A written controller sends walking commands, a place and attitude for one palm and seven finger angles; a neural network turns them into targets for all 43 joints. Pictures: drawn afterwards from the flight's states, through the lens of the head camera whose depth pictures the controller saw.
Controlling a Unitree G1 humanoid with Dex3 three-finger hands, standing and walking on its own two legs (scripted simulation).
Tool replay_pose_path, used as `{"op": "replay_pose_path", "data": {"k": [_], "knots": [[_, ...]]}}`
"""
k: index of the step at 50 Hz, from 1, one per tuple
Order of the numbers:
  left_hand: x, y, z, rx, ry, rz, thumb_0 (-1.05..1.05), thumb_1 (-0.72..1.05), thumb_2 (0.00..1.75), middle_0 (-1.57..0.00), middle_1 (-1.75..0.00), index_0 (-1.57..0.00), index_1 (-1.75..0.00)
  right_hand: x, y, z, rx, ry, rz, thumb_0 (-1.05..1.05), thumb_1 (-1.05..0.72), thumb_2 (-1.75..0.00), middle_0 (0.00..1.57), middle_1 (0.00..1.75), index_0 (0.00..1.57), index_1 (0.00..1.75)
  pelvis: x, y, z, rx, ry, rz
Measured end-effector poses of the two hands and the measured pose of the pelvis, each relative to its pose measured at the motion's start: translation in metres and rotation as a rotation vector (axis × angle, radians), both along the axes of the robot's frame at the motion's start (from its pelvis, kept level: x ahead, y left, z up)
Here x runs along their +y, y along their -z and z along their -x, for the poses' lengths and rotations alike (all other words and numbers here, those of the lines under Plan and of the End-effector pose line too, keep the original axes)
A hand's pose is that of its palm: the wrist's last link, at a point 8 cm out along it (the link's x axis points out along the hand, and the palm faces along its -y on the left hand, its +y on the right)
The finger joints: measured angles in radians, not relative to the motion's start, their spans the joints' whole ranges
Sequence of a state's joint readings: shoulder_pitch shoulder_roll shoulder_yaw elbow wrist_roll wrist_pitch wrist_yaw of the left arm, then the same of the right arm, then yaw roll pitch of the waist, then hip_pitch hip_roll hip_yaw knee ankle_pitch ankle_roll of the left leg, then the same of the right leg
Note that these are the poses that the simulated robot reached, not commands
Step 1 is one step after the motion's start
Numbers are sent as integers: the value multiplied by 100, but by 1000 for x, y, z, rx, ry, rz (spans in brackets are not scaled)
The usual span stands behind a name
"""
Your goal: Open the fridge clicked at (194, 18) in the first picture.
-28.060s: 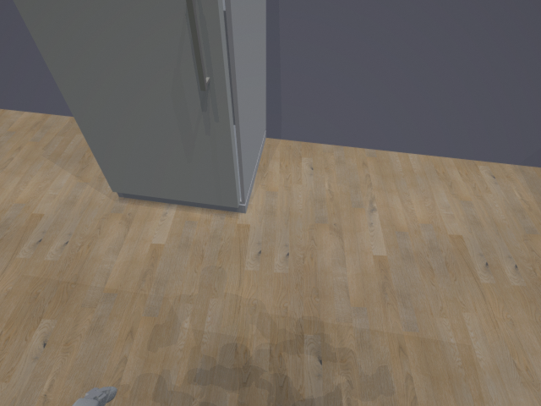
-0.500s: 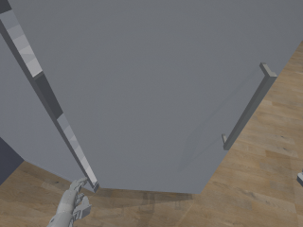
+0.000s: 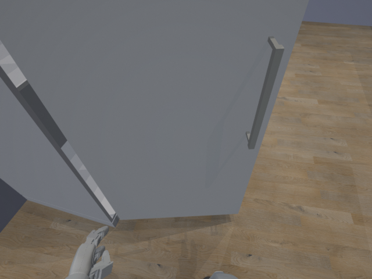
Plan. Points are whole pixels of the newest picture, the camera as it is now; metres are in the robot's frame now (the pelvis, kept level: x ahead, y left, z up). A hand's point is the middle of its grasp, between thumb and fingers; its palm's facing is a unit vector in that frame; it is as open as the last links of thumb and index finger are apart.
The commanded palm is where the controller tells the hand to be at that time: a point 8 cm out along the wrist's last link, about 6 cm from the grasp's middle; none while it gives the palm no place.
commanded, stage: step back with the hand held close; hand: right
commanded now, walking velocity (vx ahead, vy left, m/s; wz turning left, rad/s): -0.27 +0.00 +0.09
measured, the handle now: (259, 102) +0.50 -0.18 +0.11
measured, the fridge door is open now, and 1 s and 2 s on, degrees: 71 71 71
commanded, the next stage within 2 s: stop stepping back and stand still in 0.40 s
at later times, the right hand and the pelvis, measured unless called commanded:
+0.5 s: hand out of the picture +0.14 -0.30 +0.18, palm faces +0.34 +0.87 -0.35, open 7.4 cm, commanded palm +0.06 -0.33 +0.19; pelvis -0.10 -0.05 +0.01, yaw +5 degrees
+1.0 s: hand out of the picture +0.00 -0.35 +0.19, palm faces +0.33 +0.89 -0.31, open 7.4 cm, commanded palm -0.06 -0.40 +0.19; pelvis -0.23 -0.11 +0.01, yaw +6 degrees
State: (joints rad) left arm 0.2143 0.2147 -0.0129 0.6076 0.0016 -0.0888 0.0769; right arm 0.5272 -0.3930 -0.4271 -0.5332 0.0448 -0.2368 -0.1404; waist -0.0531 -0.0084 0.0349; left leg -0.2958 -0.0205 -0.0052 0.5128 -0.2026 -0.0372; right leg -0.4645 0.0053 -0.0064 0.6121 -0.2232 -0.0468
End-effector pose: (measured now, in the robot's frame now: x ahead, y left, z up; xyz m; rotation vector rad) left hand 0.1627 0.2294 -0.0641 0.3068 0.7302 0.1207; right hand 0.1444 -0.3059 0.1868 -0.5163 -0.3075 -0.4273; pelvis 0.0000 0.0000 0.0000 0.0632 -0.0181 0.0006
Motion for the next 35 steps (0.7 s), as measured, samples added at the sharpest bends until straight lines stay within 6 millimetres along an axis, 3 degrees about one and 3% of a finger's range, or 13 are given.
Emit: {"op": "replay_pose_path", "data": {"k": [7, 14, 19, 24, 30, 35], "knots": [[-14, -12, 14, -53, -6, -18, 1, 90, 89, -20, -30, -21, -30, -18, -5, 4, -78, -17, -2, 2, -89, -90, 21, 30, 22, 30, -12, -2, 22, -15, 29, -43], [-26, -14, 29, -82, 19, 26, 1, 90, 89, -20, -30, -21, -30, -19, -11, 39, -57, -50, 43, 2, -89, -90, 20, 30, 21, 30, -14, 1, 47, 51, -34, -10], [-32, -10, 58, -35, -25, -5, 1, 90, 89, -20, -30, -21, -30, -21, -3, 41, -77, -118, -23, 2, -89, -90, 21, 30, 21, 30, -31, 0, 60, 18, -65, -16], [-40, -22, 94, -57, -66, -19, 1, 90, 89, -20, -30, -21, -30, -34, -1, 38, -70, -168, -46, 2, -89, -90, 21, 30, 22, 30, -44, -4, 95, 3, -72, -26], [-48, -37, 149, -78, -108, -9, 1, 90, 89, -20, -30, -21, -30, -38, -13, 84, -13, -224, -22, 2, -89, -90, 21, 30, 21, 30, -56, -15, 129, 22, -94, -56], [-50, -21, 194, -54, -104, -29, 1, 90, 89, -20, -30, -21, -30, -47, -16, 138, -10, -209, 42, 2, -89, -90, 21, 30, 22, 30, -69, -2, 167, 0, -121, -3]]}}
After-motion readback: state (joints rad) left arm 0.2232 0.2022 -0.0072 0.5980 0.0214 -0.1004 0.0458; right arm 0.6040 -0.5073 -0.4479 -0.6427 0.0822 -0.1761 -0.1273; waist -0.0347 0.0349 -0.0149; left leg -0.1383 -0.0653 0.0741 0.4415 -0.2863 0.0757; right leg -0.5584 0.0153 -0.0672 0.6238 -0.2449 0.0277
